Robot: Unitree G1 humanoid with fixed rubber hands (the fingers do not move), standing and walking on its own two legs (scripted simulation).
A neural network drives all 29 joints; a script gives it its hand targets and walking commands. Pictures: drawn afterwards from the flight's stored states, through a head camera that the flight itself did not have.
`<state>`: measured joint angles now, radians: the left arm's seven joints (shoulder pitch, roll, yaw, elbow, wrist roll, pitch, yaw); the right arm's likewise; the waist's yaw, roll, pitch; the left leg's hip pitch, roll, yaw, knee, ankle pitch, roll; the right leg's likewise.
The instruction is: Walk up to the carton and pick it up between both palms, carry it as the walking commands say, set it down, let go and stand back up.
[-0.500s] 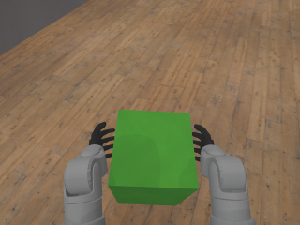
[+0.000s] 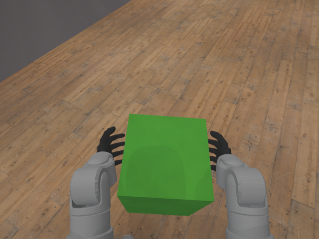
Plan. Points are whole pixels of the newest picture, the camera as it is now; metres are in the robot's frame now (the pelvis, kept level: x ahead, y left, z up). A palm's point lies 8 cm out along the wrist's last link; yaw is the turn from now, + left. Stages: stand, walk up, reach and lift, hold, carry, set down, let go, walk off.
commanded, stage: carry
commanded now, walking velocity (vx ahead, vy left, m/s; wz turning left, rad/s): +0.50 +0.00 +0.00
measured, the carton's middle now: (162, 170) +0.30 +0.01 +0.01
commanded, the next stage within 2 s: none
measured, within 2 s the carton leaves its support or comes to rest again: neither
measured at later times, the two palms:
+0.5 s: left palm (129, 65) +0.67 +0.12 +0.08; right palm (204, 68) +0.65 -0.15 +0.07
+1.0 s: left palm (139, 22) +1.05 +0.10 +0.06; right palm (194, 24) +1.03 -0.16 +0.05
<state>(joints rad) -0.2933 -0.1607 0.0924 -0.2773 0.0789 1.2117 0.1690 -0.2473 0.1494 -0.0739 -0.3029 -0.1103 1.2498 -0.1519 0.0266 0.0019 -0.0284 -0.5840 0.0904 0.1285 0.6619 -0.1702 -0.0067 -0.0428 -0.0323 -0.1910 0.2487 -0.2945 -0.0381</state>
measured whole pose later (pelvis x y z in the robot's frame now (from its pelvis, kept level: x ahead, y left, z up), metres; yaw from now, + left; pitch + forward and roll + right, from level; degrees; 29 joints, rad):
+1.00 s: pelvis +0.75 -0.01 -0.02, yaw -2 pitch +5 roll +2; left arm -0.30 -0.16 0.13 -0.25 0.10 1.19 0.15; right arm -0.28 0.16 -0.06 -0.23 -0.13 1.23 -0.15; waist -0.02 -0.02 -0.03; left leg -0.45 0.03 0.26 0.49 -0.13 0.08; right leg -0.18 -0.08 -0.07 0.96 -0.47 0.01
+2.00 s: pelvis +1.50 -0.09 +0.00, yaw -3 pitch +5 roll +1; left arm -0.29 -0.16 0.10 -0.25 0.09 1.19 0.16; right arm -0.24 0.15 -0.05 -0.26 -0.11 1.23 -0.16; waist -0.01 -0.02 0.00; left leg -0.20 0.05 0.24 0.34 -0.22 0.02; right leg -0.54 -0.08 -0.09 0.87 -0.33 0.00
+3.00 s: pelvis +2.25 -0.23 -0.02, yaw -2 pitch +4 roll +1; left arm -0.30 -0.16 0.10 -0.25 0.10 1.21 0.16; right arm -0.25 0.15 -0.05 -0.26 -0.14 1.26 -0.14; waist 0.01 0.01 -0.09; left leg -0.01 0.11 0.21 0.40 -0.43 -0.08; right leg -0.48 -0.07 -0.18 0.48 -0.08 -0.02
